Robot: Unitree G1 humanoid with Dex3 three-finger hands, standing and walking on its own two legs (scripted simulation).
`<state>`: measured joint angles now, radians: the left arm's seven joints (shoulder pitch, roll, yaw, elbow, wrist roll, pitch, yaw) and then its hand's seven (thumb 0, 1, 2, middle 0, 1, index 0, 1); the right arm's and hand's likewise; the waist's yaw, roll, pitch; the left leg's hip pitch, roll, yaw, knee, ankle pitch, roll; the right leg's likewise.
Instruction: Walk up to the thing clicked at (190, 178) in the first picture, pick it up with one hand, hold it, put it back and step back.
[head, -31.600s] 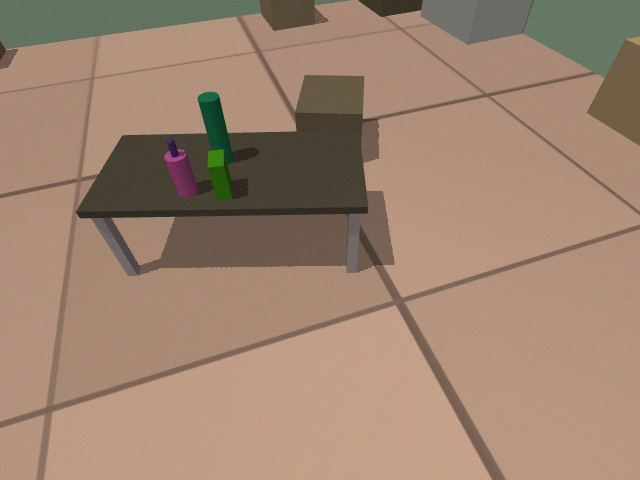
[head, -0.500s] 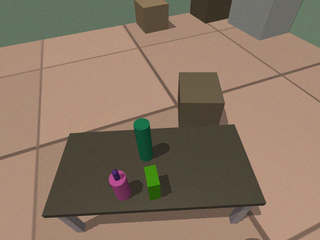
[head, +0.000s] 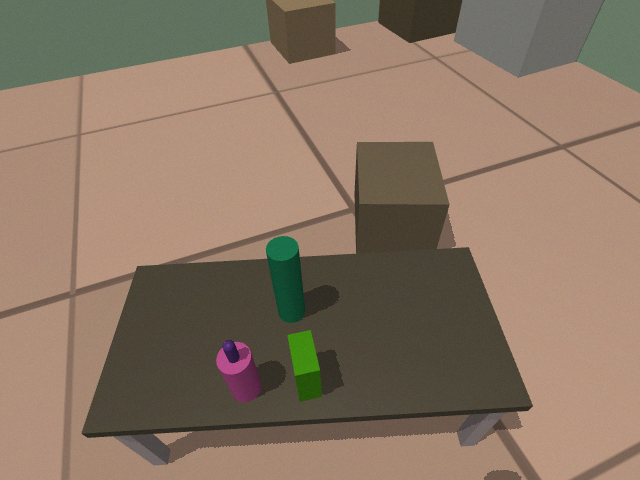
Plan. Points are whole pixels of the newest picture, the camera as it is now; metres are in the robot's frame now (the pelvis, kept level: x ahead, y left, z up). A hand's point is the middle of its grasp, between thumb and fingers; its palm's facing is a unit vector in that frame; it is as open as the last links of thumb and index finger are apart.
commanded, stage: stand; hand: left
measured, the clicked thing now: (237, 367) +0.41 +0.20 -0.30
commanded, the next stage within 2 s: step back in 0.60 s
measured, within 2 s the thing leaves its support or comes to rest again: neither
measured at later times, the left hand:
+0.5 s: hand out of the picture +0.07 +0.25 -0.16, palm faces -0.03 -0.94 -0.34, open 7.3 cm
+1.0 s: hand out of the picture +0.06 +0.28 -0.17, palm faces -0.04 -0.92 -0.40, open 7.3 cm
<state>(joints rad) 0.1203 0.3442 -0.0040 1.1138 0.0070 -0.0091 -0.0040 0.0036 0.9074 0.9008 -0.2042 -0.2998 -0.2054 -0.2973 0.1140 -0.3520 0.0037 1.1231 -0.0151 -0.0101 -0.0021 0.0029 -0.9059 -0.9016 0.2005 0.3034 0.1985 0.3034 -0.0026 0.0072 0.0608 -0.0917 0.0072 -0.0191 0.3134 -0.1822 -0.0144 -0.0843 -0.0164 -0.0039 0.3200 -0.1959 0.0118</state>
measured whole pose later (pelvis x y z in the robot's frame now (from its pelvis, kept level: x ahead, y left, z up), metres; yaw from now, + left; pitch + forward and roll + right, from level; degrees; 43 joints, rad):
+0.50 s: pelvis +0.00 +0.00 +0.00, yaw +0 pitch -2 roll +0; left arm 0.12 0.34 0.00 1.11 0.01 -0.01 0.00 0.00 0.91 0.90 -0.20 -0.30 -0.21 -0.30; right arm 0.11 -0.35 0.00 1.12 -0.01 -0.01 0.00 0.00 -0.91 -0.90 0.20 0.30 0.20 0.30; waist 0.00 0.01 0.06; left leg -0.09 0.01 -0.02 0.31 -0.19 -0.02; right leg -0.08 -0.01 0.00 0.32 -0.20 0.01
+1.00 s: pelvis -0.07 +0.01 -0.03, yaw +1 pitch -2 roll +1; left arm 0.05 0.39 0.05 0.91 0.03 0.04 0.00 0.00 0.91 0.90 -0.21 -0.30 -0.21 -0.30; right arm 0.10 -0.42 -0.07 0.93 0.00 0.06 0.02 0.00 -0.91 -0.90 0.20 0.30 0.20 0.30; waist -0.02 -0.01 0.18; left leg -0.40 -0.06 -0.06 0.96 -0.50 0.05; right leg -0.38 -0.05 0.00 0.69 -0.28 0.00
